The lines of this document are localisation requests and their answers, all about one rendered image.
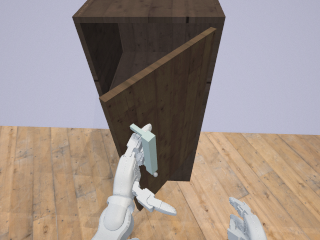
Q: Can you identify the handle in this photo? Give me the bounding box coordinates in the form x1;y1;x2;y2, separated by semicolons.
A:
130;124;158;175

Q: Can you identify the robot left hand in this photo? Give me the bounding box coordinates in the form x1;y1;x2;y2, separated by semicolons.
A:
113;123;177;216

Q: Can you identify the robot right hand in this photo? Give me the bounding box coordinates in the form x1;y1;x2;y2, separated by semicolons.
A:
227;197;268;240

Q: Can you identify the cupboard door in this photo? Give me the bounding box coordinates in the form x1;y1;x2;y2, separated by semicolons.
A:
99;27;217;211

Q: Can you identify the left robot forearm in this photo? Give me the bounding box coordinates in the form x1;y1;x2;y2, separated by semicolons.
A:
91;195;135;240

